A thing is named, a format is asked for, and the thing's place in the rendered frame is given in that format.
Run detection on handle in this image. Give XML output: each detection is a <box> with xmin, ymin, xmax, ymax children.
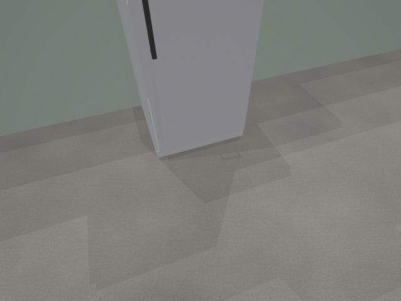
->
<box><xmin>142</xmin><ymin>0</ymin><xmax>157</xmax><ymax>60</ymax></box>

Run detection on fridge door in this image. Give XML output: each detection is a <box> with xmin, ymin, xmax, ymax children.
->
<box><xmin>128</xmin><ymin>0</ymin><xmax>264</xmax><ymax>153</ymax></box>

